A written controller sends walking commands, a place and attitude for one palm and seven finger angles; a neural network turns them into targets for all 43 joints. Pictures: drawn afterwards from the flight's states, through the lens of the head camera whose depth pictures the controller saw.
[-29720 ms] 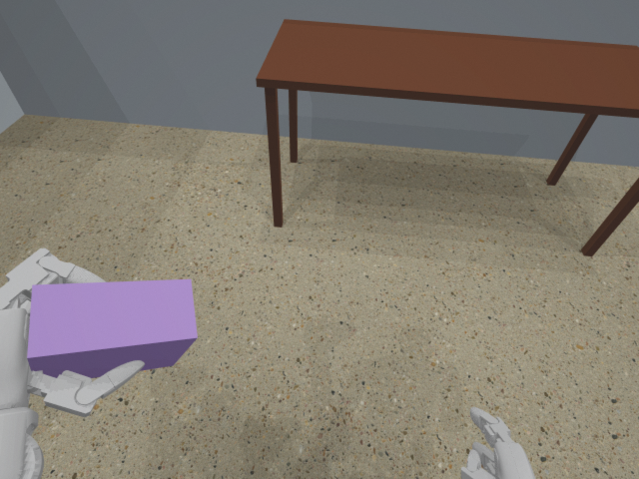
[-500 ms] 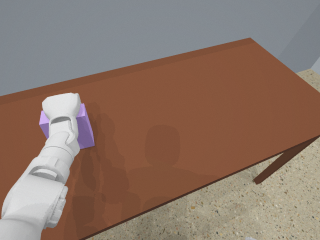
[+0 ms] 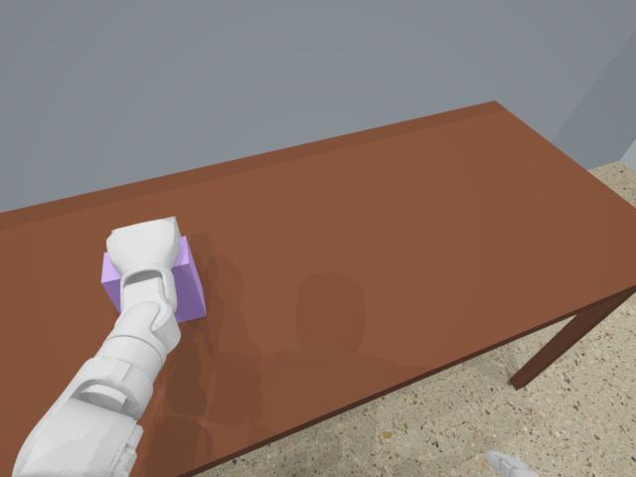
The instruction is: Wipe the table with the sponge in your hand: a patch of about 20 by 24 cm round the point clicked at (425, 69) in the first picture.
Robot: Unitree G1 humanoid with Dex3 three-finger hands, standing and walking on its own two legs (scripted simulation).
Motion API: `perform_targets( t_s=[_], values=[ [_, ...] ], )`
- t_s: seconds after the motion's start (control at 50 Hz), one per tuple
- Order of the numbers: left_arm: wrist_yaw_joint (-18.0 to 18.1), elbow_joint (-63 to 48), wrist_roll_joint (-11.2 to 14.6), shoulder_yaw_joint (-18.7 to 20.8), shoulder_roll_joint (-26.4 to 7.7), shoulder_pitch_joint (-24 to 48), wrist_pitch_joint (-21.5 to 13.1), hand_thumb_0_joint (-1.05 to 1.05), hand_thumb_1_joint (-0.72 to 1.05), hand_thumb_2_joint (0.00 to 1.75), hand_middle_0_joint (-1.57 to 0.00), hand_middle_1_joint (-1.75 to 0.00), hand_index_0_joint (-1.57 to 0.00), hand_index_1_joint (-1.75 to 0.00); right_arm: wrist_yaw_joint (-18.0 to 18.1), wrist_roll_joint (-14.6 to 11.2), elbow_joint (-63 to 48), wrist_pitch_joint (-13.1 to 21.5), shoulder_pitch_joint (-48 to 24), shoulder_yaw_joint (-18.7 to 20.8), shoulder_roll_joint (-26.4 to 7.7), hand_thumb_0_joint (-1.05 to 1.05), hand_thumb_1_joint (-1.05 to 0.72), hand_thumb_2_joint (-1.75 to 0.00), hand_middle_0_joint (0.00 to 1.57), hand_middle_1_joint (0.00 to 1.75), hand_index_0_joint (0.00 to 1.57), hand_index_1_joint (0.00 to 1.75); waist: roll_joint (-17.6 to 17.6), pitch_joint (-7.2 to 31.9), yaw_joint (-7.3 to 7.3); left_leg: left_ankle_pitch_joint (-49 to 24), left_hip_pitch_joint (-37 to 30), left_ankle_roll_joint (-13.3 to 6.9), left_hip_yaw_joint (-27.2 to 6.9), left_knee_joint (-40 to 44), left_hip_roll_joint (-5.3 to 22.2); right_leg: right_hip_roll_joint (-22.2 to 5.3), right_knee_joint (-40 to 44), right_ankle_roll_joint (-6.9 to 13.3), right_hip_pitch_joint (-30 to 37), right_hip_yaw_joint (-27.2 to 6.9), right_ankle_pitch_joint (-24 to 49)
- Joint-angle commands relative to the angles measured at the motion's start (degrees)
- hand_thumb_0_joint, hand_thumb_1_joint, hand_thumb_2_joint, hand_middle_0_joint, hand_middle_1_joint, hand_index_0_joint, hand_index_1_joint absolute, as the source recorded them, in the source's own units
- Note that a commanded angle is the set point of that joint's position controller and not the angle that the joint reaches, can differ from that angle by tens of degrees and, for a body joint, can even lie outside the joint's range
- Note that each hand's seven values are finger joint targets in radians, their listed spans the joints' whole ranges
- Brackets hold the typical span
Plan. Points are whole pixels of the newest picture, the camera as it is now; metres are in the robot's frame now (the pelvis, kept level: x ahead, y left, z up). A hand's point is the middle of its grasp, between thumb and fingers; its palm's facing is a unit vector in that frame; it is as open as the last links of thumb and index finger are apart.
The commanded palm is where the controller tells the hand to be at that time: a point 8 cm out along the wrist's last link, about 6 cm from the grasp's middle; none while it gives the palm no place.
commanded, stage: wipe back along the middle lane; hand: left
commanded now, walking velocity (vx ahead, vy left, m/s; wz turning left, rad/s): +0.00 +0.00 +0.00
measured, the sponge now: (162, 294) +0.37 +0.27 -0.03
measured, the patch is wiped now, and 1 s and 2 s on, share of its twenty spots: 0.35 0.60 0.70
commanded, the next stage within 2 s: none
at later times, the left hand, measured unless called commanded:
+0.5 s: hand (164, 296) +0.34 +0.24 +0.02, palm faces -0.02 -0.02 -1.00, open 10.3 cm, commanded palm +0.29 +0.21 +0.05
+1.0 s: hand (171, 327) +0.29 +0.21 +0.02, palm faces -0.01 -0.05 -1.00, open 10.2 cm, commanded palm +0.24 +0.19 +0.05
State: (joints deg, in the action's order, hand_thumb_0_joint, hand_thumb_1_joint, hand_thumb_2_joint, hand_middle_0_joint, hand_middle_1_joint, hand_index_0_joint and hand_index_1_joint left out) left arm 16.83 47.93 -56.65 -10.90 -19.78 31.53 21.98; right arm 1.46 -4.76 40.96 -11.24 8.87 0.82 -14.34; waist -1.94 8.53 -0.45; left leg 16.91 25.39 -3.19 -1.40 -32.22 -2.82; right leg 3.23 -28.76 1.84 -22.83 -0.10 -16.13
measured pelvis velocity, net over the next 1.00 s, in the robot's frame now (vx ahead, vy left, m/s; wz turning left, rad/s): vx -0.01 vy -0.01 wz -0.01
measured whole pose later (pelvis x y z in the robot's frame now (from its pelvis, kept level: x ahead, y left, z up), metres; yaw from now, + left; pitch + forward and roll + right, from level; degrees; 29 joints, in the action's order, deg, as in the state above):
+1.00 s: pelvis -0.01 -0.01 +0.00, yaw -1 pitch +4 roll +0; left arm 15.3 20.1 -57.1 -18.3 -15.5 9.3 31.8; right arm 0.0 -5.5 37.0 -11.7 2.3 -1.5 -13.7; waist -2.8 7.2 -3.6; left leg 16.7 17.7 -2.8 -0.5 -30.5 -3.0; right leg 3.1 -29.8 2.4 -16.7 -1.1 -17.0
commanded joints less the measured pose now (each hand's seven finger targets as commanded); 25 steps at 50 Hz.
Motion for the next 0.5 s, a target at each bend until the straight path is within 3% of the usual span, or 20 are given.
perform_targets(
  t_s=[0.0, 0.04, 0.1, 0.14, 0.3, 0.34, 0.36, 0.4, 0.44, 0.48],
  values=[
    [-2.19, -4.74, 0.2, -0.26, -2.55, 7.64, 0.55, 0.0, 0.1, 1.3, -1.2, -1.6, -1.2, -1.6, 0.33, 0.01, -7.43, 1.48, -4.91, 2.24, -7.73, 0.0, -0.9, -0.9, 0.2, 0.3, 0.2, 0.3, 3.83, 11.53, -0.03, -20.25, -9.16, 1.5, -1.85, 2.37, 2.16, -1.64, 1.94, 2.66, 6.61, -0.8, 20.92],
    [-2.37, -6.33, 0.07, -2.73, 0.03, 8.29, 1.24, 0.0, 0.1, 1.3, -1.2, -1.6, -1.2, -1.6, 0.28, -0.06, -7.83, 1.36, -5.84, 1.98, -7.46, 0.0, -0.9, -0.9, 0.2, 0.3, 0.2, 0.3, 3.23, 11.08, 0.34, -20.26, -9.64, 1.82, -1.89, 2.58, 2.27, -1.6, 1.81, 2.74, 5.77, -0.53, 20.21],
    [-2.39, -8.29, 0.41, -3.4, 1.67, 5.27, 2.1, 0.0, 0.1, 1.3, -1.2, -1.6, -1.2, -1.6, -0.04, -0.01, -8.34, 1.43, -6.68, 2.09, -7.24, 0.0, -0.9, -0.9, 0.2, 0.3, 0.2, 0.3, 3.25, 11.43, -0.19, -21.93, -11.07, 1.95, -2.17, 2.28, 2.47, -1.44, 1.61, 2.89, 5.7, -0.37, 20.4],
    [-2.38, -8.95, 0.4, -2.54, 0.47, 4.1, 2.87, 0.0, 0.1, 1.3, -1.2, -1.6, -1.2, -1.6, -0.02, -0.11, -8.62, 1.34, -7.41, 1.77, -7.36, 0.0, -0.9, -0.9, 0.2, 0.3, 0.2, 0.3, 4.31, 11.04, -0.49, -21.43, -10.57, 2.15, -2.44, 2.63, 2.35, -1.42, 1.53, 2.97, 6.4, -0.51, 20.29],
    [-2.78, -14.83, 1.0, -5.24, 4.25, -1.33, 5.22, 0.0, 0.1, 1.3, -1.2, -1.6, -1.2, -1.6, -0.48, -0.22, -10.2, 1.59, -10.1, 1.4, -6.84, 0.0, -0.9, -0.9, 0.2, 0.3, 0.2, 0.3, 4.76, 10.44, -1.29, -23.11, -11.75, 2.24, -2.74, 2.76, 2.4, -1.41, 1.18, 3.05, 7.4, -0.24, 21.07],
    [-2.86, -15.59, 1.04, -4.91, 3.5, -1.67, 5.97, 0.0, 0.1, 1.3, -1.2, -1.6, -1.2, -1.6, -0.39, -0.29, -10.11, 1.57, -10.79, 1.18, -6.94, 0.0, -0.9, -0.9, 0.2, 0.3, 0.2, 0.3, 5.34, 9.69, -1.22, -21.6, -11.3, 2.16, -2.53, 3.1, 2.18, -1.42, 1.41, 3.05, 7.79, -0.78, 21.02],
    [-2.68, -16.07, 1.21, -2.56, 1.24, -2.82, 6.27, 0.0, 0.1, 1.3, -1.2, -1.6, -1.2, -1.6, -0.37, -0.19, -10.02, 1.56, -11.1, 1.26, -7.27, 0.0, -0.9, -0.9, 0.2, 0.3, 0.2, 0.3, 5.01, 9.76, -1.87, -21.47, -11.27, 2.27, -2.76, 3.39, 2.21, -1.36, 1.51, 3.21, 8.36, -0.97, 20.85],
    [-3.07, -18.01, 1.36, -5.63, 4.3, -3.31, 6.77, 0.0, 0.1, 1.3, -1.2, -1.6, -1.2, -1.6, -0.43, -0.42, -10.69, 1.67, -11.83, 0.87, -6.73, 0.0, -0.9, -0.9, 0.2, 0.3, 0.2, 0.3, 4.82, 8.69, -1.4, -21.06, -11.3, 2.09, -2.48, 3.43, 2.05, -1.47, 1.57, 3.07, 8.27, -0.74, 20.89],
    [-3.07, -18.59, 1.46, -4.16, 2.63, -6.12, 7.41, 0.0, 0.1, 1.3, -1.2, -1.6, -1.2, -1.6, -0.45, -0.53, -10.88, 1.74, -12.4, 0.7, -6.87, 0.0, -0.9, -0.9, 0.2, 0.3, 0.2, 0.3, 5.06, 8.51, -2.02, -20.89, -11.14, 2.12, -2.53, 3.73, 1.91, -1.45, 1.57, 3.15, 9.08, -1.15, 21.01],
    [-3.26, -20.81, 1.67, -5.19, 4.02, -6.99, 7.78, 0.0, 0.1, 1.3, -1.2, -1.6, -1.2, -1.6, -0.66, -0.47, -11.38, 1.79, -12.86, 0.71, -6.69, 0.0, -0.9, -0.9, 0.2, 0.3, 0.2, 0.3, 4.52, 8.87, -2.06, -22.07, -11.94, 2.2, -2.72, 3.59, 2.1, -1.36, 1.26, 3.21, 9.32, -0.8, 21.37]
  ],
)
